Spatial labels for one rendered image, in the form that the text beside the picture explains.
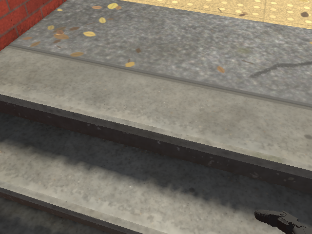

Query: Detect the stairs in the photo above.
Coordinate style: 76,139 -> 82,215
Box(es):
0,100 -> 312,234

